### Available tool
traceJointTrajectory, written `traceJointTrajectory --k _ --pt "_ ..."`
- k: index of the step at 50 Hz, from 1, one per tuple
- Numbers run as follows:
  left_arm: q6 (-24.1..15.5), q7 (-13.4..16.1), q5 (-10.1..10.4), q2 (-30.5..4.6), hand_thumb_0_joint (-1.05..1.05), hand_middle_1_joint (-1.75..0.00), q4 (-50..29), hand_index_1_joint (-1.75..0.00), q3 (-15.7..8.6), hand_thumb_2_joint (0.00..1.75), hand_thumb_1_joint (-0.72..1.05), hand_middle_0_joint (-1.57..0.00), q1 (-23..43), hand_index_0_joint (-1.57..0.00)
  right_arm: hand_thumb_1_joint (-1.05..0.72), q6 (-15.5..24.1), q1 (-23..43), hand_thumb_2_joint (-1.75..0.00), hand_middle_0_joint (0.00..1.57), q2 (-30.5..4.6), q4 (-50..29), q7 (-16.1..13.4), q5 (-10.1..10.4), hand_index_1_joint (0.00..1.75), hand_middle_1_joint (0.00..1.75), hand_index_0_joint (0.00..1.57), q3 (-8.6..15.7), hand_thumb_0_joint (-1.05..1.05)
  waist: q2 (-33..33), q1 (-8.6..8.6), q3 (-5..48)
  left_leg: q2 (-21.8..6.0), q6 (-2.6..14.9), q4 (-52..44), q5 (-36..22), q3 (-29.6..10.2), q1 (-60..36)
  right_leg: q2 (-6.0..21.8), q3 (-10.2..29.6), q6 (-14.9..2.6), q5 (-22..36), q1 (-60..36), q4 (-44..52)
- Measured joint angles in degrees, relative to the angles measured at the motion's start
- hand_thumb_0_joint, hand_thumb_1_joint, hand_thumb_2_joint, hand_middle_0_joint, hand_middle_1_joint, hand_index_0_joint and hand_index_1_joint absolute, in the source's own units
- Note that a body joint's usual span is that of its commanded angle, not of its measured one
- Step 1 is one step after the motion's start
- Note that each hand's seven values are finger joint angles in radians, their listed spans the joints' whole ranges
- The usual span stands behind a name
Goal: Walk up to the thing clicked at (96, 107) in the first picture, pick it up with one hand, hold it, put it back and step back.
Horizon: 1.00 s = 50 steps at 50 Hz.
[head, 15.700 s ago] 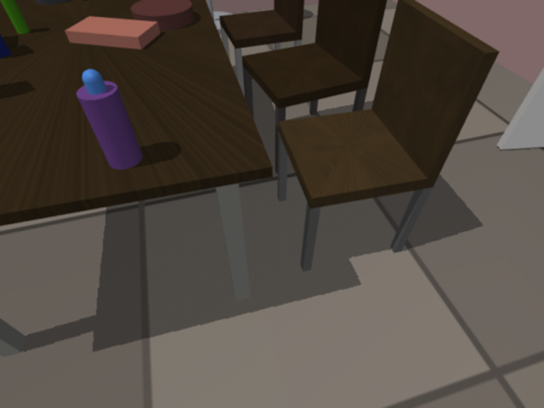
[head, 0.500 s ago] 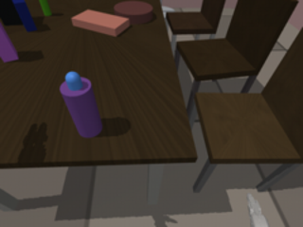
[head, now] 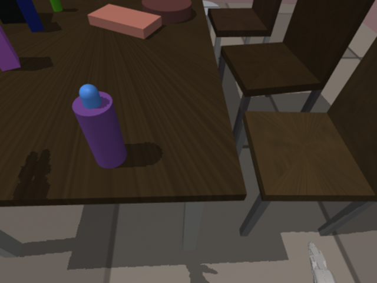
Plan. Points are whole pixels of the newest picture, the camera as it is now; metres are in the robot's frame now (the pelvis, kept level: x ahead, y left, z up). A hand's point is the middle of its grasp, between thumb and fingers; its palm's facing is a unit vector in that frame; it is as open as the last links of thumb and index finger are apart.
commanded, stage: go down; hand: left
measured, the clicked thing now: (101, 126) +0.45 +0.20 +0.10
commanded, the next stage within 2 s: approach in 0.44 s
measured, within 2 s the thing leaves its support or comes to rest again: neither
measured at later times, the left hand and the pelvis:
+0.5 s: hand out of the picture +0.34 +0.39 +0.17, palm faces +0.21 -0.98 +0.00, open 17.6 cm; pelvis +0.00 +0.00 +0.00, yaw +0 degrees
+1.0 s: hand (57, 152) +0.40 +0.28 +0.07, palm faces +0.07 -0.99 +0.07, open 17.7 cm; pelvis -0.02 -0.01 -0.01, yaw +0 degrees
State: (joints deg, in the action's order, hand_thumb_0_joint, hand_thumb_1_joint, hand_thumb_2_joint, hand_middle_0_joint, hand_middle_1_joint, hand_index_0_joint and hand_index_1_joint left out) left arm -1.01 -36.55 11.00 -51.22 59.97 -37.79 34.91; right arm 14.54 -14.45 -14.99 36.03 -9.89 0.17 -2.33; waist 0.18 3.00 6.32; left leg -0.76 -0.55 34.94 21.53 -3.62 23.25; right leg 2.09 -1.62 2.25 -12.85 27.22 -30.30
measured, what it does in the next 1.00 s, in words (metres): stands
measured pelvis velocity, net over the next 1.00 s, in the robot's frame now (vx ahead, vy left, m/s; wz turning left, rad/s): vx -0.02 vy -0.01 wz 0.00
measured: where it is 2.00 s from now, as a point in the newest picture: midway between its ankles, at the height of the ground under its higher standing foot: outside the picture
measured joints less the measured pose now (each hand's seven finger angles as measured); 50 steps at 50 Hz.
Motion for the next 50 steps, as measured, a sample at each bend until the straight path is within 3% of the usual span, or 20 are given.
traceJointTrajectory --k 10,20,27,32,36,42,50 --pt "0.6 0.7 0.2 0.7 -0.01 -0.03 -1.3 -0.04 0.7 0.06 -0.56 -0.05 -0.9 -0.05 0.52 -0.3 0.9 -0.06 0.06 0.3 -0.2 -0.4 0.2 0.05 0.05 0.06 0.3 -0.01 -0.3 0.05 0.3 0.0 0.00 0.0 0.1 0.1 -0.5 0.0 0.1 -0.04 -0.1 -0.4 -0.1" --pt "0.5 0.1 0.8 1.4 -0.01 -0.04 -3.1 -0.04 -1.3 0.05 -0.56 -0.05 -2.8 -0.05 0.52 -0.4 -0.6 -0.06 0.06 -0.1 -0.6 -0.5 0.3 0.05 0.05 0.06 0.4 -0.01 0.0 -0.45 0.0 0.0 -0.14 -0.1 0.0 -0.1 -1.0 0.0 -0.1 -0.14 -0.4 -0.7 -0.5" --pt "0.3 -0.3 0.9 0.8 -0.01 -0.04 -1.7 -0.04 -0.1 0.05 -0.56 -0.05 -2.5 -0.05 0.52 -0.2 0.8 -0.06 0.06 0.0 -0.3 -0.9 0.1 0.05 0.05 0.06 0.1 -0.01 0.1 -0.40 -0.4 0.0 -0.26 0.2 -0.1 -0.3 -0.5 0.0 -0.3 -0.28 -0.2 -0.3 -0.7" --pt "0.2 0.3 1.0 2.4 -0.01 -0.04 -3.2 -0.05 0.6 0.05 -0.55 -0.05 -2.1 -0.04 0.53 0.3 0.3 -0.06 0.06 0.4 -0.7 -0.9 0.0 0.05 0.05 0.06 -0.5 -0.01 0.2 -0.75 -0.5 0.1 -0.31 0.5 -0.2 -0.5 -0.1 0.1 -0.5 -0.30 -0.3 0.0 -1.1" --pt "-0.4 1.1 1.3 3.2 -0.01 -0.04 -2.7 -0.05 3.0 0.05 -0.55 -0.05 -1.8 -0.04 0.54 0.4 0.2 -0.06 0.06 1.2 0.3 -0.7 -0.1 0.05 0.06 0.06 -0.8 -0.01 0.3 -0.52 -0.3 0.2 -0.28 0.8 0.0 -0.6 0.3 0.3 -0.5 -0.29 -0.6 0.4 -1.7" --pt "-3.2 2.2 2.5 7.8 -0.01 -0.04 -0.9 -0.05 6.7 0.04 -0.58 -0.05 -0.9 -0.04 0.54 0.3 1.1 -0.06 0.06 1.3 0.4 0.1 -0.1 0.05 0.06 0.06 -0.8 -0.01 0.1 -0.15 -0.9 0.5 -0.26 2.7 0.4 -0.3 2.7 0.5 -0.2 -0.24 -1.1 3.1 -3.8" --pt "-9.0 8.6 1.8 15.8 -0.01 -0.05 -0.5 -0.06 9.1 0.04 -0.60 -0.06 0.8 -0.05 0.55 -0.7 1.6 -0.05 0.06 1.3 -3.9 2.3 -0.8 0.05 0.06 0.06 0.7 -0.01 1.4 2.59 -1.3 0.4 -0.32 7.2 2.0 0.1 7.9 0.3 0.5 -0.24 -2.4 8.6 -8.3"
